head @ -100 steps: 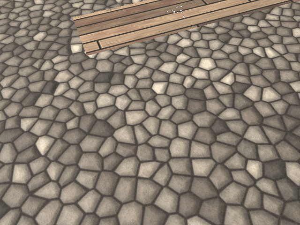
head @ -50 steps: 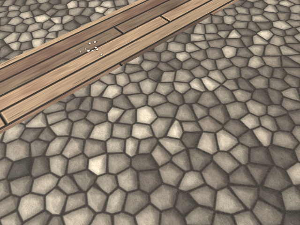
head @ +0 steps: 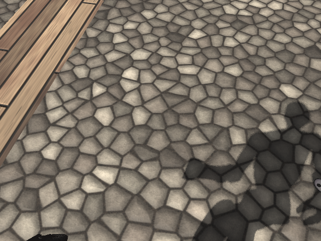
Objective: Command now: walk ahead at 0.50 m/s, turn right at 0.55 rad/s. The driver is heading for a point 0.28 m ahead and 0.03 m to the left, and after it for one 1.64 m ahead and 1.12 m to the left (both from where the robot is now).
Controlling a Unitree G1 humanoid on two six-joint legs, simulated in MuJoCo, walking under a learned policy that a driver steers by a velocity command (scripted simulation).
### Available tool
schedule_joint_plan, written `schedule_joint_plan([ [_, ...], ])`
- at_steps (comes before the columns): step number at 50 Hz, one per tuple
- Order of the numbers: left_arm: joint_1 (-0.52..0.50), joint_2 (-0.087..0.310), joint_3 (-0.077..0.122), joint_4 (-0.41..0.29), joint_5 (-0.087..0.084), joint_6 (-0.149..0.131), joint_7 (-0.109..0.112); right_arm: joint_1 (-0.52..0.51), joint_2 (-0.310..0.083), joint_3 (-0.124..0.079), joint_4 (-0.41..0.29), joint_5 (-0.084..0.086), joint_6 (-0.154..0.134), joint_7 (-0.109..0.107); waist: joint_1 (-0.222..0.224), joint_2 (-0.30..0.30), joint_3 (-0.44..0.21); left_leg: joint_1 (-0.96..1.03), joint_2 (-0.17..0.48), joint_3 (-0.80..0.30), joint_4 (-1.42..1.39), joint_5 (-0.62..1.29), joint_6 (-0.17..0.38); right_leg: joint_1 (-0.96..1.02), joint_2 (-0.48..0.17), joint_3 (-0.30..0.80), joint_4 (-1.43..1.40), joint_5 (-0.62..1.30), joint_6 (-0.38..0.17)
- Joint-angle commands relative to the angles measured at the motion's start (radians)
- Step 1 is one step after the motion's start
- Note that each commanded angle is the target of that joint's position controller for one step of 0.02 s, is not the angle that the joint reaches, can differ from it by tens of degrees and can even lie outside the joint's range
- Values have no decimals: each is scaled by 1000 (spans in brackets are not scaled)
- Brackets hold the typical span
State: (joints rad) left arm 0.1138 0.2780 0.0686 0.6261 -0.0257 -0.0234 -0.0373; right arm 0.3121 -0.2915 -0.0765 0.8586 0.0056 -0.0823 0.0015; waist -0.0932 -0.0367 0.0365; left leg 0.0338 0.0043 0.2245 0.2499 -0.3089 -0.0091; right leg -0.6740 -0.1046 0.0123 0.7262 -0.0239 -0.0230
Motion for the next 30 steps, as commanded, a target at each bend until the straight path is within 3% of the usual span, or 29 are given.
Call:
schedule_joint_plan([
  [1,-114,48,8,-116,0,-17,-19,-9,-194,-44,-47,18,7,-5,13,105,40,30,287,-75,-24,551,145,12,36,-59,-76,-73,-37],
  [3,-42,85,28,-112,8,-13,-18,-11,-224,-50,-44,29,17,-9,78,141,-22,54,290,-48,123,886,133,161,107,-103,-102,-181,-82],
  [4,89,117,50,-77,10,-12,-13,-14,-221,-45,-37,32,23,-10,161,128,-94,16,271,-28,280,971,118,355,148,-112,-172,-139,-116],
  [5,254,169,78,-28,9,-8,4,-7,-184,-27,-33,25,20,-12,244,97,-177,-147,236,-10,490,854,87,643,140,-65,-202,-58,-147],
  [6,344,288,97,-9,17,-8,23,60,-63,17,-76,-16,5,1,205,-149,-302,-565,119,-17,889,122,29,1045,-148,364,-182,-46,-270],
  [7,357,270,80,-29,18,-20,20,73,-71,27,-66,10,-24,13,203,-165,-484,-717,7,-231,1111,-312,22,1119,-320,768,-351,-135,-383],
  [8,323,201,57,-19,27,-31,9,-52,-163,-3,-88,57,-33,21,238,-42,-362,-800,53,-302,1157,-248,33,1019,-288,612,-383,-114,-319],
  [9,268,177,48,-7,26,-38,8,-103,-148,2,-110,64,-34,22,205,-43,-223,-812,90,-292,1098,-167,41,858,-247,442,-393,-54,-278],
  [10,200,138,35,0,22,-44,7,-107,-136,2,-98,41,-28,16,159,-8,-149,-772,131,-289,1023,-93,35,718,-199,329,-415,-12,-242],
  [11,150,101,25,-1,25,-52,7,-80,-138,-5,-84,29,-12,13,121,-34,-107,-711,155,-301,973,-34,27,616,-161,241,-454,9,-220],
  [13,112,90,25,10,32,-74,9,-12,-106,-3,-55,30,21,11,78,-54,-91,-627,161,-306,948,48,7,515,-141,160,-532,4,-212],
  [15,109,98,29,32,42,-90,15,-25,-87,-3,-56,30,38,5,69,-32,-52,-659,152,-324,906,117,-10,485,-135,75,-575,49,-205],
  [18,137,96,30,65,49,-94,32,-91,-70,-3,-76,24,36,4,89,-22,-14,-747,132,-350,772,259,-24,535,-119,-23,-591,90,-180],
  [21,140,112,32,80,44,-92,42,-160,-45,5,-97,18,27,21,114,-16,10,-736,114,-307,587,403,-15,570,-109,-105,-604,92,-150],
  [26,216,141,46,130,25,-67,52,-296,-19,23,-168,13,23,54,172,3,68,-796,97,-228,420,360,29,730,-168,-164,-562,170,-139],
  [28,215,157,52,138,16,-48,57,-312,-27,20,-197,14,22,68,163,-10,62,-789,76,-189,391,266,58,790,-188,-183,-501,308,-125],
  [30,189,190,59,132,12,-33,67,-259,-59,5,-208,17,27,74,116,-52,-3,-665,10,-124,393,161,99,813,-185,-209,-370,659,-99],
])
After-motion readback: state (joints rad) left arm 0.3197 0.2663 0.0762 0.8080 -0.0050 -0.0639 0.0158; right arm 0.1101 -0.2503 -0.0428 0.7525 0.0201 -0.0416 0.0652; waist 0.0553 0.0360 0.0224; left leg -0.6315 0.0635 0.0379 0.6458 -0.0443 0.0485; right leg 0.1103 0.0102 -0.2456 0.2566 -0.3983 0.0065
